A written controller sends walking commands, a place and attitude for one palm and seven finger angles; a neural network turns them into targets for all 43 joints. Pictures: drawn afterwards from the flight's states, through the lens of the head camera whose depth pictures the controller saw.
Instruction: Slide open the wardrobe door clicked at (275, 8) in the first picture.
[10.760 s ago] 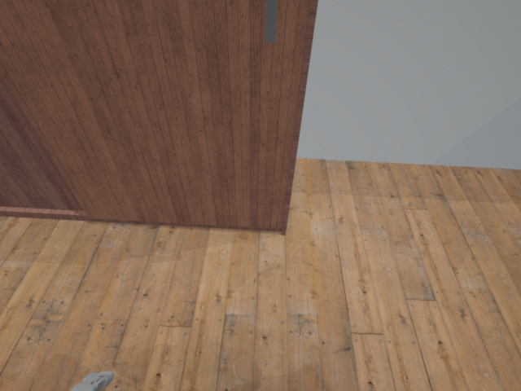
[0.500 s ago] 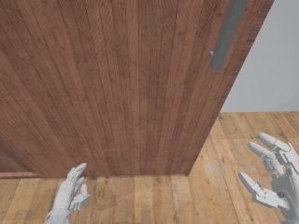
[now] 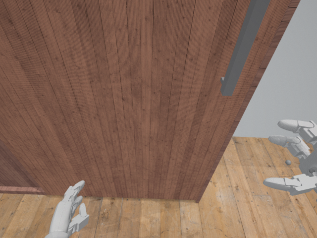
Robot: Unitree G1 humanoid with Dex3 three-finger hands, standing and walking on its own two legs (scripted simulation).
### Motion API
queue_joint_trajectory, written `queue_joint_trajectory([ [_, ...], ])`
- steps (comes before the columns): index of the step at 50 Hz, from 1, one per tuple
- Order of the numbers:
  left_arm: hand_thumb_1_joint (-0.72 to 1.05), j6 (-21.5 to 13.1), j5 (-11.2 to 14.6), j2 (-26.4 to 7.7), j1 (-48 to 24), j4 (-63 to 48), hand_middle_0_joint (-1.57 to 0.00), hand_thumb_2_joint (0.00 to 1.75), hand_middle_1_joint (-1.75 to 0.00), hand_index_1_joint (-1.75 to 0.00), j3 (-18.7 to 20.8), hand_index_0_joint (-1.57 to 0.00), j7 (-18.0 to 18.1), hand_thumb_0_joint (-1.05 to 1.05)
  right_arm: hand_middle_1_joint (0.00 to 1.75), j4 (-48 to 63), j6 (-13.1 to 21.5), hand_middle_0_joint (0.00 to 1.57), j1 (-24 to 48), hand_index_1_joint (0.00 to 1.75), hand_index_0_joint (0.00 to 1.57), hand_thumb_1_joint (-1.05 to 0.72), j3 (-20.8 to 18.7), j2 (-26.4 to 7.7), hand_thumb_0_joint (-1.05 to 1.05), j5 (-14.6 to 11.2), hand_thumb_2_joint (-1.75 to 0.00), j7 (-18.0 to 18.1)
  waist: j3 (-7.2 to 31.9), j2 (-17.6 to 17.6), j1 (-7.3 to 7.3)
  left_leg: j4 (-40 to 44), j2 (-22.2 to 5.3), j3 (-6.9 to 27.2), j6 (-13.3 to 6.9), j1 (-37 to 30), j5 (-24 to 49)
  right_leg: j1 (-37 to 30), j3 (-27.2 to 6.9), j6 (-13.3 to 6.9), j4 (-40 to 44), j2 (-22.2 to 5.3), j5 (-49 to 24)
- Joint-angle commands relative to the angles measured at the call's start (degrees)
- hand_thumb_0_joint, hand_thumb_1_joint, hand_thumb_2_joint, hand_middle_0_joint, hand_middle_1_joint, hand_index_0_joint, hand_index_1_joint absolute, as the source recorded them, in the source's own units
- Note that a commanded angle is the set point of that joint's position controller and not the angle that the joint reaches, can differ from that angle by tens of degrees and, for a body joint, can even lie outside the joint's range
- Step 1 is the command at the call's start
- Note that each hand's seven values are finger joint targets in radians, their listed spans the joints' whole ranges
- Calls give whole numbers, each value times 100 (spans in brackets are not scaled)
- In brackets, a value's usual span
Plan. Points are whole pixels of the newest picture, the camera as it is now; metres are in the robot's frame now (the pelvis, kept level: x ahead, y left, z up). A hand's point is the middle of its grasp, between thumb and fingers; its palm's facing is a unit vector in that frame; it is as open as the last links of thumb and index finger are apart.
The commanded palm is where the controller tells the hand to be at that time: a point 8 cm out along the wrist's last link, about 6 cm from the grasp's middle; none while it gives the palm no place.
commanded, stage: raise the hand with hooked fingers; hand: right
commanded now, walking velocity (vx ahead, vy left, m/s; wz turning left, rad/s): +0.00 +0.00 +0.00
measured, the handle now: (238, 46) +0.48 -0.18 +0.28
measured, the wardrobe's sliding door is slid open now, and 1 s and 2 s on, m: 0.00 0.00 0.00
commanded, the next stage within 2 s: move the hooked fingers beside the handle in 0.96 s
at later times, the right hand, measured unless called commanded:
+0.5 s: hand out of the picture +0.26 -0.29 +0.30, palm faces +0.17 +0.97 -0.15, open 13.9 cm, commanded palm +0.22 -0.32 +0.28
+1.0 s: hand out of the picture +0.28 -0.27 +0.26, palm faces +0.14 +0.98 -0.16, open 14.0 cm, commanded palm +0.22 -0.31 +0.28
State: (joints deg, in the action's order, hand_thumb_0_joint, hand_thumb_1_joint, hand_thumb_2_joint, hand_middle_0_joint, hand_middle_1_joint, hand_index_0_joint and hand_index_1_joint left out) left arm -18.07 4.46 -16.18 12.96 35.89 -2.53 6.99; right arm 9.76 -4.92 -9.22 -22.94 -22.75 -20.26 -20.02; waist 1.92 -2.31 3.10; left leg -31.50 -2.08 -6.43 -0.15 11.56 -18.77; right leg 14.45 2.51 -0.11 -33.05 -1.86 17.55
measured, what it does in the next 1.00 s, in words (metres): stands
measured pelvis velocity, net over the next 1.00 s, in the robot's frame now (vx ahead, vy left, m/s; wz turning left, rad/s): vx -0.01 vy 0.01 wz -0.02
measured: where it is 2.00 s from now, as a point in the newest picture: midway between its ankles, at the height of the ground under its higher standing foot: outside the picture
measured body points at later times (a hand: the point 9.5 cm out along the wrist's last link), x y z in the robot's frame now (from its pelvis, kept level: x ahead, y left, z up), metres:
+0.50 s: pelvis -0.01 +0.00 +0.01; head -0.05 +0.03 +0.46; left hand +0.20 +0.20 -0.05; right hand +0.24 -0.34 +0.31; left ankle -0.02 +0.11 -0.73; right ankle +0.00 -0.12 -0.73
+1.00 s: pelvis -0.01 +0.01 +0.01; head -0.03 +0.05 +0.45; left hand +0.21 +0.23 -0.06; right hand +0.27 -0.33 +0.27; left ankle -0.02 +0.11 -0.73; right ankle +0.00 -0.12 -0.73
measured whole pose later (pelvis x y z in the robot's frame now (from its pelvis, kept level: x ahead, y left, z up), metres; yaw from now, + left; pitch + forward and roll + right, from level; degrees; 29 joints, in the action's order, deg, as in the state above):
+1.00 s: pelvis -0.01 +0.01 +0.01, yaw -1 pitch -3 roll +0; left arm -11.8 6.9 -17.7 9.0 35.3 -5.3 5.9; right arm -4.9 -26.4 19.1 -28.0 -33.3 -16.2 -23.7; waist 1.2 -5.2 4.2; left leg -28.0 -1.7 -7.5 -1.1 8.1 -16.7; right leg 10.8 1.4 0.8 -28.1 -1.8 14.2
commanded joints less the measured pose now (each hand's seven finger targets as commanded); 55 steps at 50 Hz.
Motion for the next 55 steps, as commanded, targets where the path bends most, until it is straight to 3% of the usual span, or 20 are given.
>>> queue_joint_trajectory([
  [1, 90, -338, -21, -474, -816, -932, -20, 90, -30, -30, 103, -20, 7, 0, 117, 1419, 251, 30, 1690, 117, 30, 45, -1175, -1625, 0, -287, -32, 138, 873, -443, 105, 494, 223, 107, -86, -164, 1854, -899, -420, -106, 672, 143, -1768],
  [7, 90, 12, 100, -552, -987, -916, -20, 90, -30, -30, 32, -20, -47, 0, 120, 224, -925, 30, 2425, 120, 30, 50, -800, -1535, 0, -133, -30, -117, 172, -354, 55, 796, 193, 183, -103, 25, 1649, -733, -436, -79, 840, 156, -1436],
  [10, 90, 146, 140, -578, -1083, -1008, -20, 90, -30, -30, -6, -20, -38, 0, 120, 413, -1269, 30, 3202, 120, 30, 50, -644, -1747, 0, 8, -30, -191, 418, -145, -13, 832, 187, 148, -75, 41, 1369, -872, -506, -123, 923, 168, -1249],
  [15, 90, 166, 82, -499, -1323, -1129, -20, 90, -30, -30, -96, -20, -5, 0, 120, 1209, -1119, 30, 4212, 120, 30, 50, -1312, -2652, 0, 31, -30, -223, 1323, -384, 90, 861, 184, 197, -128, -327, 1347, -1393, -567, -140, 960, 219, -1400],
  [17, 90, 177, 67, -469, -1363, -1071, -20, 90, -30, -30, -135, -20, -7, 0, 120, 1165, -1042, 30, 4341, 120, 30, 50, -1500, -2854, 0, 7, -30, -201, 1302, -561, 138, 938, 194, 224, -156, -405, 1373, -1417, -542, -133, 979, 215, -1459],
  [21, 90, 195, 124, -570, -1311, -850, -20, 90, -30, -30, -139, -20, -10, 0, 120, -212, -1417, 30, 4654, 120, 30, 50, -1417, -2800, 0, 16, -30, -297, 735, -417, 59, 1036, 163, 164, -143, -150, 1220, -1165, -569, -129, 1106, 217, -1194],
  [24, 90, 261, 178, -641, -1268, -815, -20, 90, -30, -30, -110, -20, -51, 0, 120, -1102, -1788, 30, 4619, 120, 30, 50, -931, -2524, 0, 206, -30, -384, 191, -181, 11, 1112, 113, 207, -123, 150, 920, -832, -562, -125, 1120, 201, -911],
  [27, 90, 324, 254, -683, -1285, -962, -20, 90, -30, -30, -63, -20, -139, 0, 120, -1261, -2009, 30, 4149, 120, 30, 50, -435, -2053, 0, 230, -30, -572, 288, 99, 17, 1058, 75, 257, -126, 103, 1056, -804, -547, -126, 1032, 178, -981],
  [28, 90, 355, 263, -726, -1289, -1005, -20, 90, -30, -30, -46, -20, -153, 0, 120, -1138, -2041, 30, 4125, 120, 30, 50, -510, -2179, 0, 206, -30, -631, 461, 203, 15, 1021, 57, 266, -99, 67, 1068, -816, -540, -137, 1002, 194, -965],
  [30, 90, 384, 265, -741, -1400, -1144, -20, 90, -30, -30, -36, -20, -160, 0, 120, -543, -1999, 30, 4289, 120, 30, 50, -769, -2490, 0, 118, -30, -743, 936, 159, 59, 951, 53, 310, -87, -87, 1121, -990, -527, -165, 932, 237, -1022],
  [33, 90, 330, 175, -651, -1550, -1276, -20, 90, -30, -30, -72, -20, -155, 0, 120, 673, -1559, 30, 4595, 120, 30, 50, -1624, -3271, 0, -71, -30, -660, 1620, 16, 191, 905, 48, 414, -96, -546, 1273, -1185, -508, -191, 841, 265, -1284],
  [35, 90, 255, 118, -559, -1526, -1303, -20, 90, -30, -30, -80, -20, -124, 0, 120, 1099, -1224, 30, 4566, 120, 30, 50, -1993, -3432, 0, -120, -30, -429, 1747, -243, 239, 855, 70, 370, -112, -630, 1446, -1305, -464, -197, 841, 260, -1466],
  [37, 90, 206, 76, -545, -1464, -1185, -20, 90, -30, -30, -66, -20, -129, 0, 120, 1022, -1065, 30, 4379, 120, 30, 50, -2230, -3507, 0, -139, -30, -203, 1469, -452, 285, 927, 59, 411, -137, -598, 1474, -1153, -442, -175, 820, 225, -1491],
  [42, 90, 231, 204, -656, -1306, -849, -20, 90, -30, -30, -26, -20, -89, 0, 120, -792, -1709, 30, 4541, 120, 30, 50, -1123, -2486, 0, 86, -30, -176, 68, -505, 2, 1151, -9, 519, -67, 226, 938, -745, -399, -133, 865, 163, -884],
  [44, 90, 234, 232, -675, -1271, -909, -20, 90, -30, -30, -21, -20, -67, 0, 120, -796, -1866, 30, 4728, 120, 30, 50, -658, -2303, 0, 242, -30, -245, 105, -490, -85, 1107, -22, 523, -29, 319, 896, -766, -414, -146, 844, 184, -822],
  [46, 90, 242, 259, -677, -1279, -1011, -20, 90, -30, -30, -10, -20, -60, 0, 120, -522, -1915, 30, 4809, 120, 30, 50, -394, -2207, 0, 321, -30, -348, 504, -339, -106, 981, 9, 427, -25, 223, 1061, -963, -435, -184, 820, 210, -941],
  [47, 90, 247, 244, -670, -1293, -1045, -20, 90, -30, -30, -6, -20, -69, 0, 120, -421, -1881, 30, 4646, 120, 30, 50, -410, -2215, 0, 269, -30, -427, 618, 48, -92, 977, -16, 508, -12, 84, 1269, -968, -460, -197, 749, 168, -1068],
  [51, 90, 273, 178, -631, -1452, -1188, -20, 90, -30, -30, -55, -20, -52, 0, 120, 378, -1556, 30, 4501, 120, 30, 50, -1508, -3076, 0, -1, -30, -612, 1670, 216, 93, 745, -3, 482, 28, -558, 1965, -1250, -453, -242, 635, 258, -1503],
  [52, 90, 282, 144, -610, -1438, -1173, -20, 90, -30, -30, -67, -20, -83, 0, 120, 486, -1445, 30, 4267, 120, 30, 50, -1833, -3322, 0, -94, -30, -577, 1703, 149, 197, 766, 2, 504, 30, -736, 2155, -1179, -464, -222, 623, 250, -1642],
  [55, 90, 257, 129, -558, -1381, -1094, -20, 90, -30, -30, -71, -20, -109, 0, 120, 204, -1324, 30, 4199, 120, 30, 50, -2064, -3237, 0, -182, -30, -387, 1398, 118, 172, 732, 22, 365, 16, -540, 2326, -1102, -414, -210, 668, 229, -1715],
])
